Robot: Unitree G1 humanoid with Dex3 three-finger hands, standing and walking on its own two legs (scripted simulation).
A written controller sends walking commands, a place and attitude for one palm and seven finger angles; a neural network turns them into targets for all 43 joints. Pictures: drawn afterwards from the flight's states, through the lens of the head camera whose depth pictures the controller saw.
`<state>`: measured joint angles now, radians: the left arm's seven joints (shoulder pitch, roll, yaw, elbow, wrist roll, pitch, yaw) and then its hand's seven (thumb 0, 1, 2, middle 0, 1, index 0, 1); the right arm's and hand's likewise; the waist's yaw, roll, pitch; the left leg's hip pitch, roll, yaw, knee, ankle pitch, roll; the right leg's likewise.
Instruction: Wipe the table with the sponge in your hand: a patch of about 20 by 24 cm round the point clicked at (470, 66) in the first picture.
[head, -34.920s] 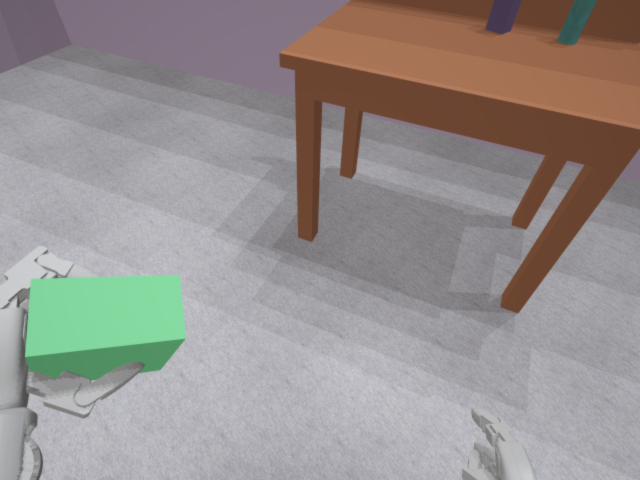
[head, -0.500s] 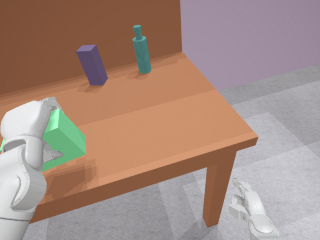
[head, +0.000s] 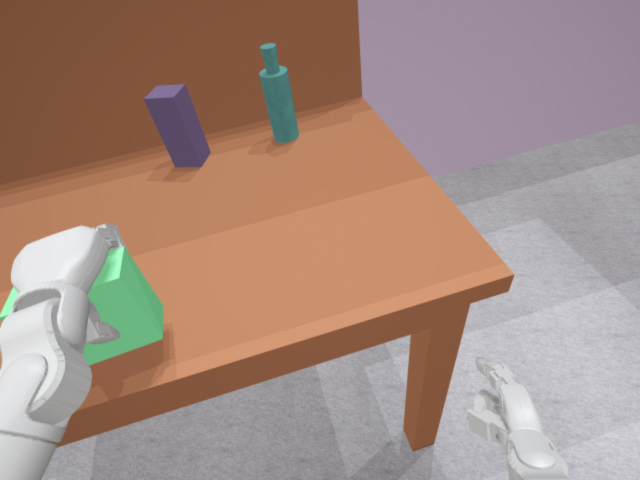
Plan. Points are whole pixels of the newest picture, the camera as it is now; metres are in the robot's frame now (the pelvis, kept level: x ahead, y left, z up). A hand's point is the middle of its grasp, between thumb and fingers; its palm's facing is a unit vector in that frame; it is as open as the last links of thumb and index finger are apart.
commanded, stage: move the sponge above the wiping area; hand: left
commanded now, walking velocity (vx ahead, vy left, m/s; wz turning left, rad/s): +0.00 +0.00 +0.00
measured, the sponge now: (100, 320) +0.25 +0.32 +0.10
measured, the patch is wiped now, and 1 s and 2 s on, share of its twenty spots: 0.00 0.00 0.00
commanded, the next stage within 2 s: none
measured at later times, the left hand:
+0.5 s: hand (104, 299) +0.26 +0.32 +0.12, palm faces -0.09 -0.07 -0.99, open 10.3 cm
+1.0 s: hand (114, 310) +0.26 +0.30 +0.11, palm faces -0.10 -0.09 -0.99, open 10.3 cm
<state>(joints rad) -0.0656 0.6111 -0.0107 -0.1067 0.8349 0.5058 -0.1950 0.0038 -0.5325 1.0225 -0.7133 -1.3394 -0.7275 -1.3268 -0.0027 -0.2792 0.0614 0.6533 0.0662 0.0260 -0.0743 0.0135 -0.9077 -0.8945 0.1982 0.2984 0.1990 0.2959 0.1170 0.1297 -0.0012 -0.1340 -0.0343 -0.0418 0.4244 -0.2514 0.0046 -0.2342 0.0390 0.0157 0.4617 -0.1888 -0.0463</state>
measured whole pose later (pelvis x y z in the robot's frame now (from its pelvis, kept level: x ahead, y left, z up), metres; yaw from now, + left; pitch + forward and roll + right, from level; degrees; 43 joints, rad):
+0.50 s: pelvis -0.01 +0.01 +0.00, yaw +0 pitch -2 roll +1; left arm -0.12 0.60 -0.04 0.03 0.85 0.39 -0.20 0.00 -0.53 1.02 -0.71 -1.34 -0.73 -1.33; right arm 0.05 -0.29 0.04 0.67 0.06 0.00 -0.10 0.01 -0.91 -0.89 0.20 0.30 0.20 0.30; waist 0.11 0.12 0.01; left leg -0.15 -0.05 -0.04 0.43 -0.24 0.02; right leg -0.24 0.02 0.01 0.46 -0.18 -0.03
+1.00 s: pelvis +0.00 +0.02 +0.00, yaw +1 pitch -2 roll +0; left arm -0.05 0.56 -0.11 -0.10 0.88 0.40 -0.21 0.00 -0.53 1.02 -0.72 -1.34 -0.73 -1.33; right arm 0.04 -0.29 0.05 0.65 0.06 0.01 -0.09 0.01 -0.91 -0.89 0.20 0.30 0.20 0.30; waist 0.14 0.11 0.01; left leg -0.13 -0.06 -0.05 0.42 -0.25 0.03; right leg -0.21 0.01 0.01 0.44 -0.19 -0.02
